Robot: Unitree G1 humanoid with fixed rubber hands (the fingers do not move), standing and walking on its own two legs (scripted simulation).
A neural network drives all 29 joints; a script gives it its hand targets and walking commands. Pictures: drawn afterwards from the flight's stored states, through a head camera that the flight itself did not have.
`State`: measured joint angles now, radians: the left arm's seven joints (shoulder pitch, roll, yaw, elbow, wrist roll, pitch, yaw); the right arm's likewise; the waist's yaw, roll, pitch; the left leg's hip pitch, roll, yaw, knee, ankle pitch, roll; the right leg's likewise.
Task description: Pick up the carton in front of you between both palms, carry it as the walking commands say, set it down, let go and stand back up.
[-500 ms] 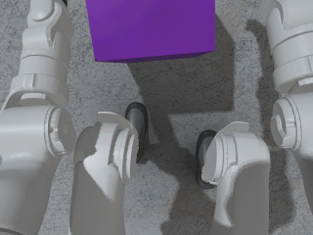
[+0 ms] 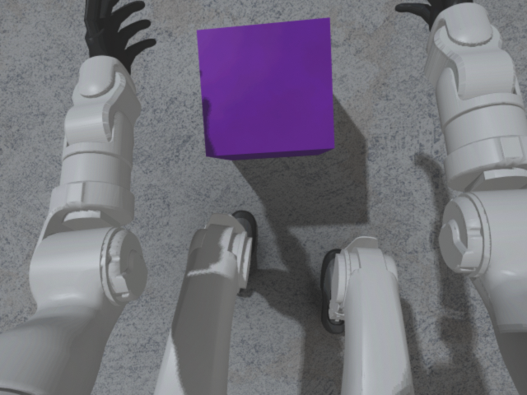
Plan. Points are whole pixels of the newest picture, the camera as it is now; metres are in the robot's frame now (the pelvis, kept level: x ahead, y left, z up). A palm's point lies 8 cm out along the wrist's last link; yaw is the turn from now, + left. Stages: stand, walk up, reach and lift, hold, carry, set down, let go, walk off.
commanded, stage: set down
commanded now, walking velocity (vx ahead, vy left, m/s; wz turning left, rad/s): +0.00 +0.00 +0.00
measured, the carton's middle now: (269, 105) +0.51 +0.09 -0.37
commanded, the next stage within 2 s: let go in 0.40 s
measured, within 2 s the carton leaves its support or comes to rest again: neither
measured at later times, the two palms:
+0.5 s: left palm out of the picture +0.48 +0.27 +0.04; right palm out of the picture +0.58 -0.12 +0.04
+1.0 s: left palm out of the picture +0.33 +0.28 +0.15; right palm out of the picture +0.41 -0.16 +0.14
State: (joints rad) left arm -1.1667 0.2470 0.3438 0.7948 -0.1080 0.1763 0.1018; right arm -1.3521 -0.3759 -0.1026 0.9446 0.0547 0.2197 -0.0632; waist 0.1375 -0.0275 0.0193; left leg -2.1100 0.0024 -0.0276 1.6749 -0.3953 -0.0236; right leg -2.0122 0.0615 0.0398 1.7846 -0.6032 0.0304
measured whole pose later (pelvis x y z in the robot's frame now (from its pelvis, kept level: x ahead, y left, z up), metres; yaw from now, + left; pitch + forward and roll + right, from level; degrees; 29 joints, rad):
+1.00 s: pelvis +0.08 +0.02 +0.24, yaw +1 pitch +25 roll -1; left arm -0.15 0.21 0.11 0.48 0.00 0.06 -0.09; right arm -0.29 -0.15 -0.17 0.59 -0.07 0.05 -0.03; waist 0.09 0.00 -0.04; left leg -0.92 -0.02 -0.02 0.72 -0.23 0.02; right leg -0.81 0.02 0.08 0.74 -0.36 0.04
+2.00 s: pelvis +0.12 +0.01 +0.27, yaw +1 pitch +0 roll +0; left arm 0.23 0.32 0.06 0.58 0.05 0.06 0.01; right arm 0.19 -0.29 -0.04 0.68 -0.05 0.03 -0.01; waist 0.01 -0.05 0.01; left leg -0.27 -0.02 -0.03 0.54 -0.27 0.00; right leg -0.15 0.01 0.07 0.51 -0.36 0.01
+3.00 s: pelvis +0.11 +0.02 +0.28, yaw +1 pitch -2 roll +0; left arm 0.20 0.38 0.02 0.90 0.03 -0.01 0.02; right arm 0.13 -0.36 -0.02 0.98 -0.02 -0.01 -0.01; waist 0.00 -0.03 0.03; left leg -0.19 -0.02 -0.03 0.43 -0.21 0.01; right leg -0.06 -0.01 0.06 0.38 -0.28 0.03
